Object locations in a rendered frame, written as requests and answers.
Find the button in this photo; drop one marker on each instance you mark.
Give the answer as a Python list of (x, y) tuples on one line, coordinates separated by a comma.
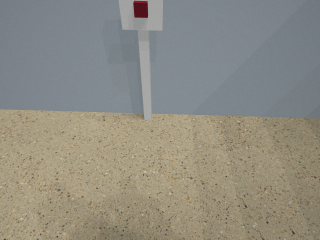
[(140, 9)]

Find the panel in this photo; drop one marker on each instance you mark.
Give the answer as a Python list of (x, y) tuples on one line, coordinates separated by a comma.
[(154, 22)]

